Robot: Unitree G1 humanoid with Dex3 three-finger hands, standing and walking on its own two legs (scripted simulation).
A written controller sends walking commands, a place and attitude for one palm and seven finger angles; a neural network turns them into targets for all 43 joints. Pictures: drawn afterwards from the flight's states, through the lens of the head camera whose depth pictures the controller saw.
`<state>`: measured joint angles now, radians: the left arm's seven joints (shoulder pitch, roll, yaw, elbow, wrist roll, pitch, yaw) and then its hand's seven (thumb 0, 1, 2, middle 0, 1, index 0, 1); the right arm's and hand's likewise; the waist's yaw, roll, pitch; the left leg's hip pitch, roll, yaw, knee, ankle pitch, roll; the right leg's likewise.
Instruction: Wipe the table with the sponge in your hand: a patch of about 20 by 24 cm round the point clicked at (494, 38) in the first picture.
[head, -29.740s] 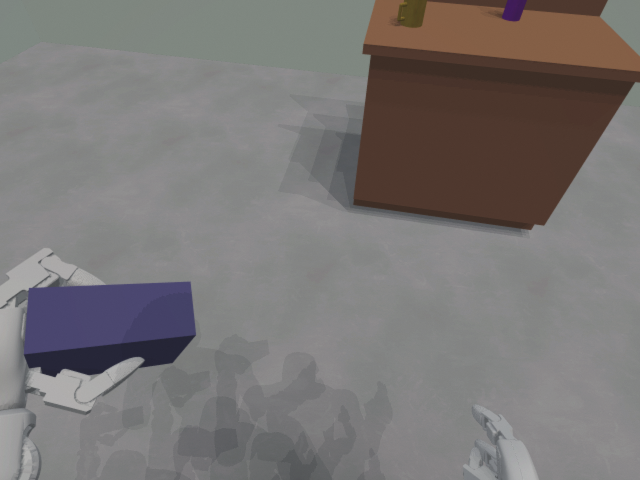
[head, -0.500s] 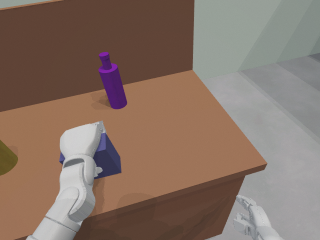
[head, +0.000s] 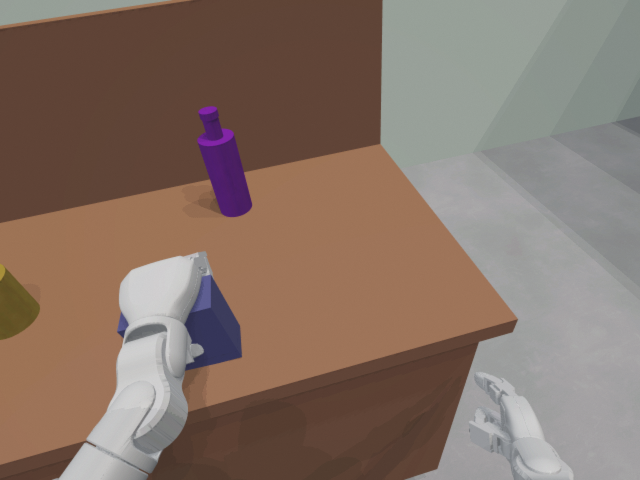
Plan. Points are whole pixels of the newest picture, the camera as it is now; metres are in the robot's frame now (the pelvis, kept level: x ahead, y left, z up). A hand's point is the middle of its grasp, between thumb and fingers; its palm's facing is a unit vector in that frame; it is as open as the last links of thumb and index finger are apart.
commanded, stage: slide across to the third lane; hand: left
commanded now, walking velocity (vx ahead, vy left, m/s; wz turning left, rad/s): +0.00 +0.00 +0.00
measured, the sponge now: (192, 336) +0.28 +0.22 +0.05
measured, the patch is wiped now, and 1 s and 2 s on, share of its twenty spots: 0.70 0.90 1.00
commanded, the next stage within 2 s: wipe forward along the third lane in 0.42 s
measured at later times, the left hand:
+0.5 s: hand (233, 292) +0.31 +0.16 +0.11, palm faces +0.08 -0.15 -0.99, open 9.7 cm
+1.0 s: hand (247, 276) +0.34 +0.15 +0.10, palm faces +0.04 -0.08 -1.00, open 9.7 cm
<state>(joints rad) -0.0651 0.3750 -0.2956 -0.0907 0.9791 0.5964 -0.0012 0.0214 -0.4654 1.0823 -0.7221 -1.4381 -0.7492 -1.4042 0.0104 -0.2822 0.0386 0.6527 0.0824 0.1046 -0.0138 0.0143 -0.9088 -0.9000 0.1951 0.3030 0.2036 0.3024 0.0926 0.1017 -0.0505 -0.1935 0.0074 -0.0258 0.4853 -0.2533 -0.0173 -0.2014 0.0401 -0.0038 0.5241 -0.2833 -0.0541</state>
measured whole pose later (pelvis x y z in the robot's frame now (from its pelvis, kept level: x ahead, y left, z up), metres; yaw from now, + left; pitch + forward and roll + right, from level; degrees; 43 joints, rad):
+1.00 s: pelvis +0.00 -0.01 +0.00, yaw +0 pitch -1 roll +1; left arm -0.39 0.23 -0.42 0.27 0.98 0.65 0.04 -0.01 -0.49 1.08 -0.77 -1.39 -0.79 -1.35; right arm 0.01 -0.26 0.04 0.70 0.09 0.16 -0.01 0.01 -0.91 -0.90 0.20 0.30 0.20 0.30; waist 0.06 0.08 -0.08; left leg -0.21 0.01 -0.02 0.45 -0.23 -0.03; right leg -0.23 0.05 0.00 0.51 -0.27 -0.06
